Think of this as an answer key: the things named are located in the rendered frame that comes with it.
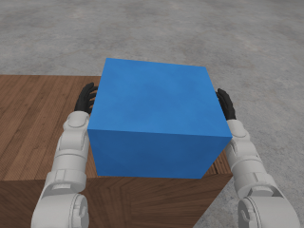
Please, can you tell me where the carton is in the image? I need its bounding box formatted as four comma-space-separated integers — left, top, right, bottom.
86, 58, 233, 180

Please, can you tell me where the robot right hand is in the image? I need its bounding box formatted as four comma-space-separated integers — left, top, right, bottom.
216, 88, 237, 121

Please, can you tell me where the robot left forearm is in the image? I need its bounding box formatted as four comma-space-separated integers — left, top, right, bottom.
30, 110, 90, 228

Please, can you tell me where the pedestal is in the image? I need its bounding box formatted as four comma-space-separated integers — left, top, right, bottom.
0, 74, 234, 228

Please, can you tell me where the robot left hand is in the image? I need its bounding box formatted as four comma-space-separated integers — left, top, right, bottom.
74, 82, 99, 115

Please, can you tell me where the robot right forearm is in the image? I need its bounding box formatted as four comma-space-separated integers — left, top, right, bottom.
224, 119, 301, 228

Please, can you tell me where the robot left upper arm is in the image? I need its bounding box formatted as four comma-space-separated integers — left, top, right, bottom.
32, 193, 89, 228

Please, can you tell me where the robot right upper arm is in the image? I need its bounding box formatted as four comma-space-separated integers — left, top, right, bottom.
237, 196, 300, 228

